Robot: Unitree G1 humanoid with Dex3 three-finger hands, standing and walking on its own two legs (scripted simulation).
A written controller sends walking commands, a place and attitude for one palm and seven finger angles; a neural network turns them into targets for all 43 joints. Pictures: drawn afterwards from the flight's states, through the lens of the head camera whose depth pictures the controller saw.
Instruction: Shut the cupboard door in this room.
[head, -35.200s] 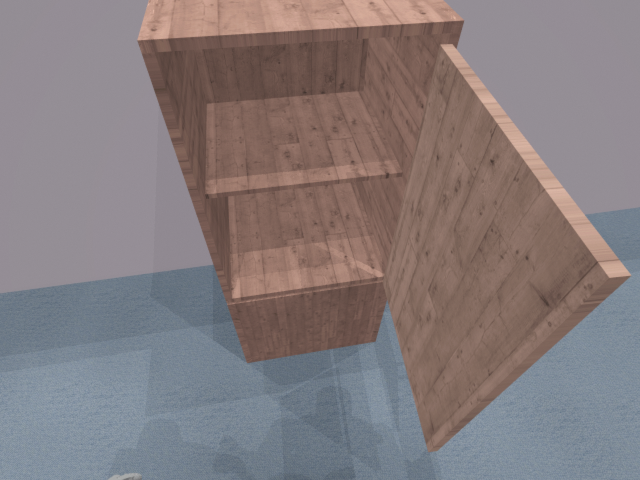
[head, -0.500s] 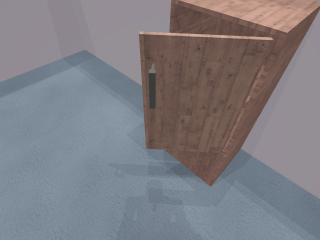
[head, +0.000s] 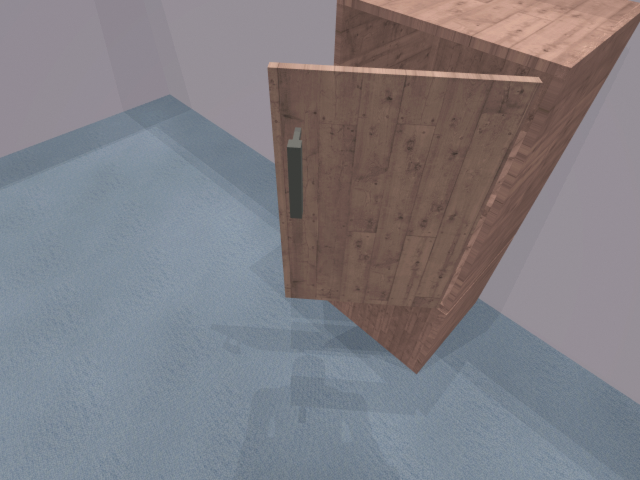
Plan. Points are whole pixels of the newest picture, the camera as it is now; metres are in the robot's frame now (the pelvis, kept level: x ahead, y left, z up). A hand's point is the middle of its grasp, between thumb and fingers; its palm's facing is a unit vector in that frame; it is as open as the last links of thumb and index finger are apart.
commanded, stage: look again from close up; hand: left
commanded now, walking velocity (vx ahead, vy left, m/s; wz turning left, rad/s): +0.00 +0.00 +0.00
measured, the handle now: (297, 174) +0.58 +0.08 +0.06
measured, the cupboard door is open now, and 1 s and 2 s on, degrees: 40 40 40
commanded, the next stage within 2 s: shuffle to correct the standing spot in 0.04 s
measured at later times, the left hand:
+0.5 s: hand out of the picture +0.03 +0.11 -0.18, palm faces +0.01 -0.99 -0.16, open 7.4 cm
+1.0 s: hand out of the picture +0.16 +0.10 -0.19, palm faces +0.02 -0.98 -0.17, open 7.4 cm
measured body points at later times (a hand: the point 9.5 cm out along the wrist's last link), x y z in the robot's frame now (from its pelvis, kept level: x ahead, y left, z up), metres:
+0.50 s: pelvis +0.05 -0.05 -0.01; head +0.07 -0.06 +0.44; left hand +0.03 +0.16 -0.16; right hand +0.03 -0.27 -0.17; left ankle +0.05 +0.03 -0.74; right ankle +0.00 -0.12 -0.74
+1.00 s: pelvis +0.15 -0.07 +0.00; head +0.19 -0.05 +0.44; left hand +0.16 +0.15 -0.17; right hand +0.24 -0.28 -0.14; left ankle +0.18 +0.01 -0.74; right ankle +0.07 -0.20 -0.67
